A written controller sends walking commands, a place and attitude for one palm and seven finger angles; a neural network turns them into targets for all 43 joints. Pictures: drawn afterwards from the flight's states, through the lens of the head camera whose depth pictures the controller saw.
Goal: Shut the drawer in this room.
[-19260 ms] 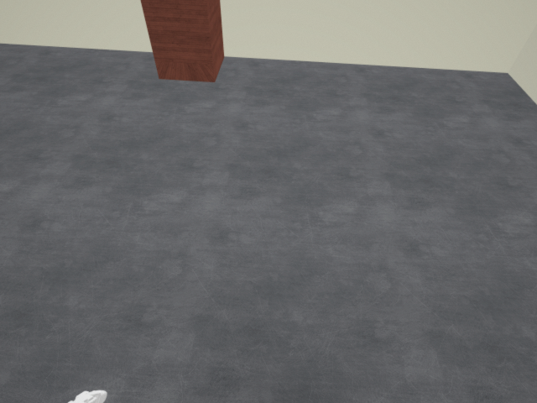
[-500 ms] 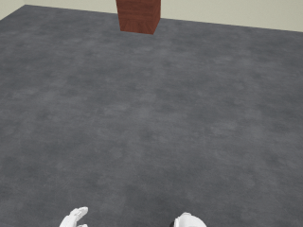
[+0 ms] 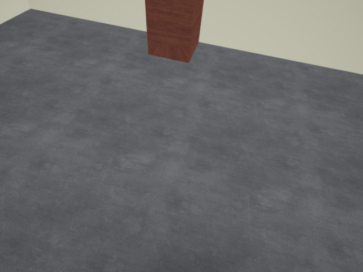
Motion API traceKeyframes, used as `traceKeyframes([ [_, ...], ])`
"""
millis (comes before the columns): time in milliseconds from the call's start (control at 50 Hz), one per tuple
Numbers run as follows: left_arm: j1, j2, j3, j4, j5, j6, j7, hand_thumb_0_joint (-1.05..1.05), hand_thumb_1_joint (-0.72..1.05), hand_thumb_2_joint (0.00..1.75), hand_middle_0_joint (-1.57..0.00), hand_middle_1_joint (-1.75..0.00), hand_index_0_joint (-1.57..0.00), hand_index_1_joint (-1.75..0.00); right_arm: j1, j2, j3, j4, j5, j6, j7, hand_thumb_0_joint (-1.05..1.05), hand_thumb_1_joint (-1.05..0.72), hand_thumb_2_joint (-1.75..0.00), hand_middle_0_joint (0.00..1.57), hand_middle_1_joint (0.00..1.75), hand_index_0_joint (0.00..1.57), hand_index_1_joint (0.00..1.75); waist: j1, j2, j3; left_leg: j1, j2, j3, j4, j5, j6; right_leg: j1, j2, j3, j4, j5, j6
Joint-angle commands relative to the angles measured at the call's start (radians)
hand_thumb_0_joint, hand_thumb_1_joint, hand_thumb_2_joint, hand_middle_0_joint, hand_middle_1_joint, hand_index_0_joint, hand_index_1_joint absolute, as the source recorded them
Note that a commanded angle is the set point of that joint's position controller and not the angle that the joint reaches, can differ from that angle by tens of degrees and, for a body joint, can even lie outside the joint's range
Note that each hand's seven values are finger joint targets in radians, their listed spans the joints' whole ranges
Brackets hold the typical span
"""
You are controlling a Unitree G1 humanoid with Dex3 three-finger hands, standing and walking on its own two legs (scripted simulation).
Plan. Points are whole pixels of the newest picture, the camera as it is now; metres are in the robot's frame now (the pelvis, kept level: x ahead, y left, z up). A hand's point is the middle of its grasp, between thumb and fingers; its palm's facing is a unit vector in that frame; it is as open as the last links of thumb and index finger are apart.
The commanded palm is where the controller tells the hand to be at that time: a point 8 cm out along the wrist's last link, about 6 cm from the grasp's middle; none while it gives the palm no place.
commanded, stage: turn or walk to find it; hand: left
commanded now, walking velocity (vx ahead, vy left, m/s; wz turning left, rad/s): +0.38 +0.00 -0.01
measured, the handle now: out of the picture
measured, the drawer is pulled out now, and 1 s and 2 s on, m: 0.22 0.22 0.22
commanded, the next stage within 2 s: stand and wait in 1.76 s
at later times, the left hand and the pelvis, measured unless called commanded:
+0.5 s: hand (156, 199) +0.33 +0.10 -0.15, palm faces +0.03 -0.98 -0.21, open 7.3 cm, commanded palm none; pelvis +0.24 -0.08 +0.00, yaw +1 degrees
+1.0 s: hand (154, 189) +0.38 +0.11 -0.18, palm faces +0.13 -0.98 -0.13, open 7.4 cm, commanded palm none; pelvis +0.47 -0.04 +0.00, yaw +2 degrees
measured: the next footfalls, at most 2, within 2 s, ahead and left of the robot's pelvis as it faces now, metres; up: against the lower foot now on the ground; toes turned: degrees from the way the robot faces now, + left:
right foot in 0.36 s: +0.31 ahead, -0.17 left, +0.00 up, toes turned -10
left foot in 0.90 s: +0.54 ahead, +0.06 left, +0.00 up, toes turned +12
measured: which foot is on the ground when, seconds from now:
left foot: down 0.00-0.36, up 0.38-0.88, down 0.90-1.00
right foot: up 0.00-0.34, down 0.36-0.90, up 0.92-1.00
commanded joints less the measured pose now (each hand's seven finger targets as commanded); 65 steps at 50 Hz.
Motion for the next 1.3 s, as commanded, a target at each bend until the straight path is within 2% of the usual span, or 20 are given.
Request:
traceKeyframes([
  [0, -0.084, 0.039, 0.014, -0.110, 0.006, -0.034, -0.007, 0.00, 0.90, 0.90, -0.20, -0.30, -0.20, -0.30, 0.196, -0.137, -0.025, 0.038, 0.001, -0.015, -0.022, 0.00, -0.90, -0.90, 0.20, 0.30, 0.20, 0.30, -0.053, 0.128, -0.026, 0.243, 0.268, -0.295, -0.385, 0.097, 0.096, -0.306, -0.081, 0.059, 0.101, 0.116, 0.019],
  [80, -0.101, 0.024, 0.019, -0.125, 0.006, -0.009, -0.011, 0.00, 0.90, 0.90, -0.20, -0.30, -0.20, -0.30, 0.209, -0.126, -0.027, 0.053, 0.008, -0.022, -0.024, 0.00, -0.90, -0.90, 0.20, 0.30, 0.20, 0.30, -0.028, 0.130, 0.006, 0.218, 0.224, -0.178, -0.419, 0.186, 0.101, -0.323, -0.096, 0.037, 0.023, 0.225, 0.048],
  [240, -0.280, 0.030, 0.015, -0.190, 0.000, -0.019, -0.021, 0.00, 0.90, 0.90, -0.20, -0.30, -0.20, -0.30, 0.266, -0.152, -0.039, 0.096, -0.002, -0.009, -0.021, 0.00, -0.90, -0.90, 0.20, 0.30, 0.20, 0.30, -0.062, 0.170, 0.051, 0.241, 0.210, -0.101, -0.351, 0.302, 0.084, -0.171, -0.046, -0.053, -0.407, 0.251, 0.033],
  [280, -0.192, 0.055, 0.023, -0.165, 0.001, -0.028, -0.019, 0.00, 0.90, 0.90, -0.20, -0.30, -0.20, -0.30, 0.248, -0.163, -0.042, 0.101, 0.000, -0.004, -0.023, 0.00, -0.90, -0.90, 0.20, 0.30, 0.20, 0.30, -0.009, 0.151, 0.000, 0.226, 0.201, -0.084, -0.230, 0.404, 0.060, 0.002, -0.013, -0.076, -0.483, 0.258, 0.009],
  [300, -0.045, 0.085, 0.030, -0.120, 0.005, -0.038, -0.016, 0.00, 0.90, 0.90, -0.20, -0.30, -0.20, -0.30, 0.237, -0.166, -0.040, 0.101, 0.004, -0.002, -0.021, 0.00, -0.90, -0.90, 0.20, 0.30, 0.20, 0.30, 0.058, 0.102, -0.078, 0.210, 0.153, -0.049, -0.059, 0.462, 0.031, 0.183, 0.023, -0.096, -0.551, 0.287, -0.001],
  [320, 0.125, 0.161, 0.049, -0.064, 0.010, -0.051, -0.006, 0.00, 0.90, 0.90, -0.20, -0.30, -0.20, -0.30, 0.240, -0.147, -0.039, 0.097, 0.011, -0.004, -0.012, 0.00, -0.90, -0.90, 0.20, 0.30, 0.20, 0.30, 0.128, -0.019, -0.177, 0.045, 0.100, -0.024, 0.195, 0.343, 0.001, 0.445, -0.067, 0.009, -0.573, 0.292, -0.032],
  [340, 0.257, 0.297, 0.084, -0.025, 0.010, -0.057, 0.010, 0.00, 0.90, 0.90, -0.20, -0.30, -0.20, -0.30, 0.256, -0.062, -0.018, 0.061, 0.023, -0.006, -0.007, 0.00, -0.90, -0.90, 0.20, 0.30, 0.20, 0.30, 0.150, -0.309, -0.265, -0.247, -0.043, -0.009, 0.535, -0.241, -0.040, 0.651, -0.369, 0.427, -0.667, 0.338, -0.122],
  [360, 0.208, 0.317, 0.085, -0.030, -0.011, -0.055, 0.015, 0.00, 0.90, 0.90, -0.20, -0.30, -0.20, -0.30, 0.232, -0.089, -0.015, 0.043, 0.028, 0.005, -0.012, 0.00, -0.90, -0.90, 0.20, 0.30, 0.20, 0.30, 0.121, -0.310, -0.276, -0.309, -0.027, -0.159, 0.713, -0.313, -0.026, 0.581, -0.441, 0.570, -0.779, 0.256, -0.164],
  [420, -0.030, 0.144, 0.041, -0.095, -0.011, -0.055, 0.022, 0.00, 0.90, 0.90, -0.20, -0.30, -0.20, -0.30, 0.112, -0.068, -0.027, 0.040, 0.009, 0.012, -0.006, 0.00, -0.90, -0.90, 0.20, 0.30, 0.20, 0.30, 0.030, -0.013, -0.014, -0.335, 0.090, -0.201, 0.744, -0.046, -0.022, 0.217, -0.344, 0.326, -0.831, 0.128, -0.128],
  [500, -0.031, 0.064, 0.024, -0.085, 0.001, -0.076, 0.025, 0.00, 0.90, 0.90, -0.20, -0.30, -0.20, -0.30, 0.171, -0.038, -0.020, 0.062, -0.005, 0.044, 0.004, 0.00, -0.90, -0.90, 0.20, 0.30, 0.20, 0.30, -0.031, -0.076, -0.029, -0.272, 0.087, -0.148, 0.593, 0.033, -0.060, 0.148, -0.246, 0.118, -0.859, 0.312, -0.104],
  [760, 0.130, 0.115, 0.003, -0.005, -0.004, -0.073, 0.032, 0.00, 0.90, 0.90, -0.20, -0.30, -0.20, -0.30, -0.197, -0.066, 0.002, -0.079, 0.002, 0.035, 0.034, 0.00, -0.90, -0.90, 0.20, 0.30, 0.20, 0.30, 0.031, -0.073, 0.079, -0.268, 0.031, -0.049, 0.092, 0.082, -0.035, 0.374, -0.238, 0.030, -0.838, 0.663, -0.115],
  [800, 0.125, 0.134, 0.008, -0.003, -0.004, -0.068, 0.034, 0.00, 0.90, 0.90, -0.20, -0.30, -0.20, -0.30, -0.153, -0.084, 0.001, -0.072, 0.002, 0.028, 0.027, 0.00, -0.90, -0.90, 0.20, 0.30, 0.20, 0.30, 0.001, -0.064, 0.032, -0.172, -0.005, -0.019, 0.036, 0.028, -0.013, 0.413, -0.236, 0.004, -0.742, 0.824, -0.111],
  [840, 0.083, 0.151, 0.010, -0.010, -0.012, -0.068, 0.033, 0.00, 0.90, 0.90, -0.20, -0.30, -0.20, -0.30, 0.065, -0.126, -0.014, -0.007, -0.005, 0.016, 0.010, 0.00, -0.90, -0.90, 0.20, 0.30, 0.20, 0.30, -0.107, -0.032, -0.078, 0.151, -0.057, 0.014, -0.071, 0.101, 0.012, 0.307, -0.185, -0.070, -0.466, 0.914, -0.066],
  [860, 0.094, 0.121, 0.008, -0.027, -0.017, -0.069, 0.027, 0.00, 0.90, 0.90, -0.20, -0.30, -0.20, -0.30, 0.223, -0.211, -0.035, 0.033, -0.014, 0.009, -0.002, 0.00, -0.90, -0.90, 0.20, 0.30, 0.20, 0.30, -0.166, 0.097, -0.205, 0.444, 0.082, -0.150, -0.099, 0.192, 0.062, 0.110, -0.115, -0.094, -0.216, 0.692, -0.018],
  [880, 0.122, 0.061, -0.004, -0.051, -0.027, -0.072, 0.014, 0.00, 0.90, 0.90, -0.20, -0.30, -0.20, -0.30, 0.326, -0.319, -0.062, 0.063, -0.014, 0.009, -0.012, 0.00, -0.90, -0.90, 0.20, 0.30, 0.20, 0.30, -0.170, 0.321, -0.275, 0.650, 0.354, -0.531, -0.162, 0.316, 0.186, -0.186, 0.022, -0.093, 0.103, -0.027, 0.013],
  [920, -0.015, 0.074, -0.001, -0.093, -0.020, -0.065, 0.019, 0.00, 0.90, 0.90, -0.20, -0.30, -0.20, -0.30, 0.242, -0.283, -0.056, 0.041, 0.012, 0.014, -0.017, 0.00, -0.90, -0.90, 0.20, 0.30, 0.20, 0.30, -0.138, 0.178, -0.161, 0.450, 0.395, -0.547, -0.278, 0.151, 0.205, -0.317, -0.033, 0.051, 0.265, -0.075, 0.003],
  [960, -0.042, 0.048, 0.006, -0.082, -0.005, -0.052, 0.007, 0.00, 0.90, 0.90, -0.20, -0.30, -0.20, -0.30, 0.141, -0.173, -0.028, 0.022, 0.003, 0.002, -0.019, 0.00, -0.90, -0.90, 0.20, 0.30, 0.20, 0.30, -0.081, 0.123, -0.012, 0.239, 0.309, -0.399, -0.342, 0.128, 0.144, -0.286, -0.087, 0.080, 0.205, 0.041, 0.011],
  [1020, 0.015, 0.015, 0.007, -0.069, 0.002, -0.023, 0.003, 0.00, 0.90, 0.90, -0.20, -0.30, -0.20, -0.30, 0.120, -0.131, -0.017, 0.034, 0.007, -0.014, -0.022, 0.00, -0.90, -0.90, 0.20, 0.30, 0.20, 0.30, -0.019, 0.129, -0.032, 0.152, 0.231, -0.230, -0.367, 0.209, 0.111, -0.198, -0.095, 0.057, 0.099, 0.117, 0.029],
  [1240, -0.224, 0.047, 0.018, -0.189, 0.003, -0.013, -0.017, 0.00, 0.90, 0.90, -0.20, -0.30, -0.20, -0.30, 0.188, -0.174, -0.043, 0.065, -0.004, -0.002, -0.017, 0.00, -0.90, -0.90, 0.20, 0.30, 0.20, 0.30, -0.035, 0.147, 0.043, 0.188, 0.209, -0.122, -0.333, 0.218, 0.093, -0.086, -0.045, -0.044, -0.428, 0.245, 0.033],
  [1280, -0.109, 0.082, 0.027, -0.155, 0.005, -0.024, -0.015, 0.00, 0.90, 0.90, -0.20, -0.30, -0.20, -0.30, 0.181, -0.180, -0.039, 0.072, -0.002, 0.005, -0.017, 0.00, -0.90, -0.90, 0.20, 0.30, 0.20, 0.30, 0.028, 0.094, -0.011, 0.155, 0.171, -0.084, -0.160, 0.311, 0.054, 0.124, -0.002, -0.079, -0.530, 0.259, 0.014],
])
